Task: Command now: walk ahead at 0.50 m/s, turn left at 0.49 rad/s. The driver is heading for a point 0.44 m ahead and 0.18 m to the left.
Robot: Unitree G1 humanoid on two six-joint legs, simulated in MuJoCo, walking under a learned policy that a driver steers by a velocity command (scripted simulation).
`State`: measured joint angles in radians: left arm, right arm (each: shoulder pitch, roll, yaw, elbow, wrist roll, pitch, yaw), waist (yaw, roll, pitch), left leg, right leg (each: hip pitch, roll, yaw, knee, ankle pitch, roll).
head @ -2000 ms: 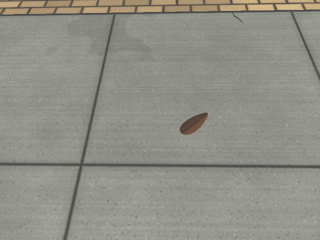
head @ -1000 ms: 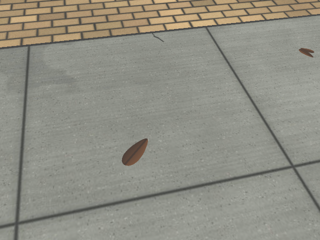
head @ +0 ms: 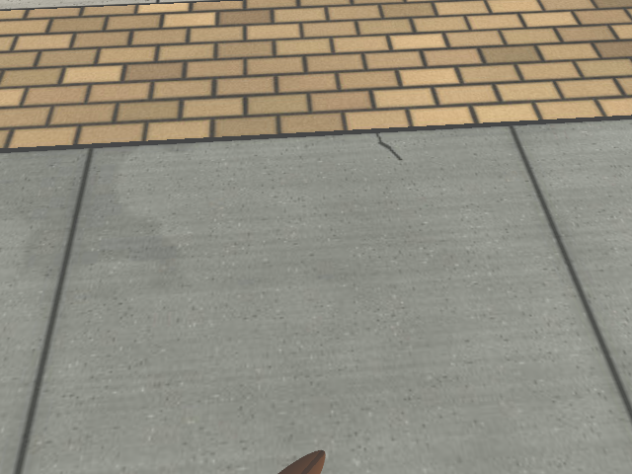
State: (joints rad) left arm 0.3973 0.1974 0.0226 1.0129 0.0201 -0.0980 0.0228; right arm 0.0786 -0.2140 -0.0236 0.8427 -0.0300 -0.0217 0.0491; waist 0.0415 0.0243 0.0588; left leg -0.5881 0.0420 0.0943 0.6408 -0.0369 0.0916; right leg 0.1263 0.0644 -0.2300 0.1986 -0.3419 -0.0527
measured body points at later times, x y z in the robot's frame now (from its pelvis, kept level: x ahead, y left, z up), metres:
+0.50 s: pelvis +0.26 +0.02 +0.00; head +0.30 +0.05 +0.45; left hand +0.38 +0.30 -0.11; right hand +0.33 -0.25 -0.12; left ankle +0.16 +0.07 -0.73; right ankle +0.43 -0.07 -0.70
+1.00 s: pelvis +0.33 +0.03 +0.01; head +0.33 +0.04 +0.46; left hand +0.30 +0.29 -0.13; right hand +0.49 -0.18 -0.13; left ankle +0.28 +0.12 -0.73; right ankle +0.43 -0.03 -0.73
